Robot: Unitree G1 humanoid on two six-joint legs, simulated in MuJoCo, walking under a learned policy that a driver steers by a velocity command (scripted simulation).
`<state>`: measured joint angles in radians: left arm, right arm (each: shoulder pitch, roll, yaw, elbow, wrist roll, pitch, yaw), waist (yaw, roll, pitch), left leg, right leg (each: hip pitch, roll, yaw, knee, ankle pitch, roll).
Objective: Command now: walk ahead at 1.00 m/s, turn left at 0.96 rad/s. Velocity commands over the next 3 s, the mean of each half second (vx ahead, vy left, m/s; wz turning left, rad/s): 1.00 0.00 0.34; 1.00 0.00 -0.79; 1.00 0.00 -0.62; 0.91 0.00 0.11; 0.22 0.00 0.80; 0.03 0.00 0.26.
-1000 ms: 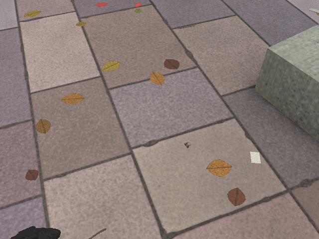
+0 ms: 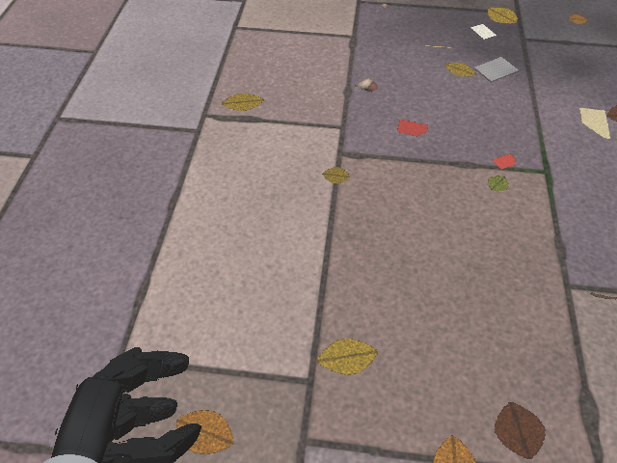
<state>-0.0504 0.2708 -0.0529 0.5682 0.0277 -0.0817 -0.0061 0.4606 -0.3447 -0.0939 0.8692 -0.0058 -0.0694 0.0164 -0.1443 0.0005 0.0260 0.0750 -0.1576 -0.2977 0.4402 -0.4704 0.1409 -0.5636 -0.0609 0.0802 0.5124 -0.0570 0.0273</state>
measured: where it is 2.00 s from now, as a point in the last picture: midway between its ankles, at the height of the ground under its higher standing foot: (347, 63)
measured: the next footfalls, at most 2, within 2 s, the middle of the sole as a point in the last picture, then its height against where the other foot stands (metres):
right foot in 0.02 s outside the picture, level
left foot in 0.44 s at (226, 430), level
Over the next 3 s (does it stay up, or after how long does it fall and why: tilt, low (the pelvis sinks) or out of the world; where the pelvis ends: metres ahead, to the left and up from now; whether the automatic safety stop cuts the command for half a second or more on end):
stays up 1.99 -0.59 0.02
